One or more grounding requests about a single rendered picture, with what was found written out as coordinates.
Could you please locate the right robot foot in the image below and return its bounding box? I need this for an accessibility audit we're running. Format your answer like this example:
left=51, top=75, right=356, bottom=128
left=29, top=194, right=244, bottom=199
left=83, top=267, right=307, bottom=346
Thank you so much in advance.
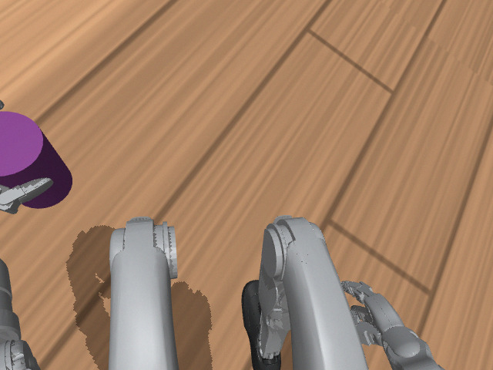
left=242, top=280, right=281, bottom=370

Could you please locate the right robot arm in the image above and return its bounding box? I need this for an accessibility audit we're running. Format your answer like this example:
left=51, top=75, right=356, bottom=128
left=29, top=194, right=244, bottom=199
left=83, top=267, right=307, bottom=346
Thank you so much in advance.
left=381, top=326, right=444, bottom=370

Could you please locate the left robot hand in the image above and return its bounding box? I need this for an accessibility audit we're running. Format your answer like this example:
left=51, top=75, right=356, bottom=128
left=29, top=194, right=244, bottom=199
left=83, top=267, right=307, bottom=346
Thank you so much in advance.
left=0, top=100, right=54, bottom=214

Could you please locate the can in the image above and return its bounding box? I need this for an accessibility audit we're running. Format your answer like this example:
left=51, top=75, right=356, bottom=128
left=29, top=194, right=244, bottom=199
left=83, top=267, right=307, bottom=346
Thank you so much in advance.
left=0, top=112, right=72, bottom=209

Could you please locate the right robot hand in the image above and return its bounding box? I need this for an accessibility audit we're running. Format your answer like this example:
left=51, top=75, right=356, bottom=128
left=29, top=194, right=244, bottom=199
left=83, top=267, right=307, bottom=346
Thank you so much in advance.
left=341, top=281, right=405, bottom=347

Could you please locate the left robot arm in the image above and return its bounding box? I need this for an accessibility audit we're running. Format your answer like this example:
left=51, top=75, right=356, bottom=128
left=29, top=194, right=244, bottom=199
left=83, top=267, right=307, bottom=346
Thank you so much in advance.
left=0, top=259, right=41, bottom=370

